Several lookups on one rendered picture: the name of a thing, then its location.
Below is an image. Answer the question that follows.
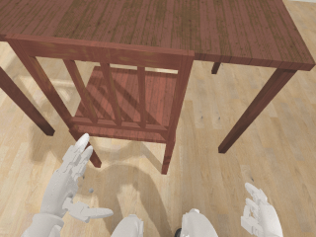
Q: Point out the left robot thigh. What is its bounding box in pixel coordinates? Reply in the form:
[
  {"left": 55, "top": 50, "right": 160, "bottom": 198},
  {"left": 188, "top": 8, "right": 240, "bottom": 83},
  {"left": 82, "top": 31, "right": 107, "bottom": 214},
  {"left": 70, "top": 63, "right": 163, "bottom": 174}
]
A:
[{"left": 111, "top": 216, "right": 144, "bottom": 237}]

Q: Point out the chair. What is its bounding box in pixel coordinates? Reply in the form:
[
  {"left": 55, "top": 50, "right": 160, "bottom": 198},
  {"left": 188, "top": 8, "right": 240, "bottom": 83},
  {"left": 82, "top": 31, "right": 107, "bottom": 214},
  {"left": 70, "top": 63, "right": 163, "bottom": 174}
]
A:
[{"left": 4, "top": 33, "right": 195, "bottom": 175}]

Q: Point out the right robot thigh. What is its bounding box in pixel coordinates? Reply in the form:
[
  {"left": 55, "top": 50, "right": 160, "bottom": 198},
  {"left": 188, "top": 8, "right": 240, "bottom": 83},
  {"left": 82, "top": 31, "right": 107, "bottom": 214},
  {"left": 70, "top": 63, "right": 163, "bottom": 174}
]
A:
[{"left": 181, "top": 212, "right": 218, "bottom": 237}]

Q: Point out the robot left hand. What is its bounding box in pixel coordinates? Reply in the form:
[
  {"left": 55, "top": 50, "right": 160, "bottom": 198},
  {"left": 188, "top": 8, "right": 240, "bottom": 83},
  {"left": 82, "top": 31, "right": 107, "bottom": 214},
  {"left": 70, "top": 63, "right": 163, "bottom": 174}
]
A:
[{"left": 39, "top": 133, "right": 114, "bottom": 223}]

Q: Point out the robot right hand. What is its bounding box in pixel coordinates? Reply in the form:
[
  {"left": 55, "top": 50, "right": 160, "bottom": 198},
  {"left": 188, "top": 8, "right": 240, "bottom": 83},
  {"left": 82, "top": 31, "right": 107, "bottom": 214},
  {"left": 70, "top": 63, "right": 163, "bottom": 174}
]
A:
[{"left": 241, "top": 183, "right": 283, "bottom": 237}]

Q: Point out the robot left forearm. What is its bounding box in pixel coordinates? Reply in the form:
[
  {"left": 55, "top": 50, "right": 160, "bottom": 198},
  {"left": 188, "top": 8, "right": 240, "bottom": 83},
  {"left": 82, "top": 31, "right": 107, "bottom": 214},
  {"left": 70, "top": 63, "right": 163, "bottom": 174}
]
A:
[{"left": 21, "top": 212, "right": 64, "bottom": 237}]

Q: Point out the table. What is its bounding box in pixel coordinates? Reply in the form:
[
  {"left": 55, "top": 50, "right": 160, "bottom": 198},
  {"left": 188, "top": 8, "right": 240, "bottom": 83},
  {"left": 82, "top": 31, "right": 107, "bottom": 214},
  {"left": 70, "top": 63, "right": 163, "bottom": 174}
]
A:
[{"left": 0, "top": 0, "right": 316, "bottom": 154}]

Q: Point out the robot thigh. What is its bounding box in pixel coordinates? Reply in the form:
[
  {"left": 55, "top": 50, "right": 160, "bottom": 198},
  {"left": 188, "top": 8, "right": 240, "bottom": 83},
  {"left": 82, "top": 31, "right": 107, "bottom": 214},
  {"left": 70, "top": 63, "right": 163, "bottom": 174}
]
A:
[
  {"left": 181, "top": 212, "right": 218, "bottom": 237},
  {"left": 111, "top": 216, "right": 144, "bottom": 237}
]

